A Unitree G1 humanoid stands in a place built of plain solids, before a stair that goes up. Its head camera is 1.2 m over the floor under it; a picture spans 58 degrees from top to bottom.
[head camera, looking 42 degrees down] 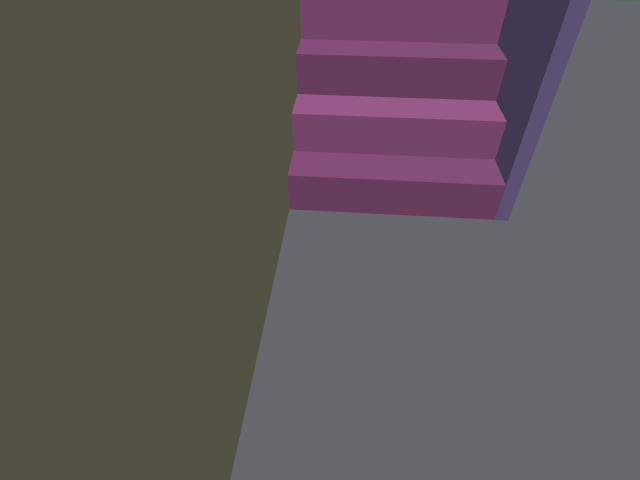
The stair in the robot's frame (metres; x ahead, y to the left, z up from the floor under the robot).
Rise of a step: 0.18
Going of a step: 0.20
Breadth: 0.90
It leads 5 degrees to the right of straight ahead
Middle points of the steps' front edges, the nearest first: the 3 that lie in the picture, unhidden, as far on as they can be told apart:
1.50 -0.31 0.18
1.70 -0.33 0.36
1.90 -0.34 0.54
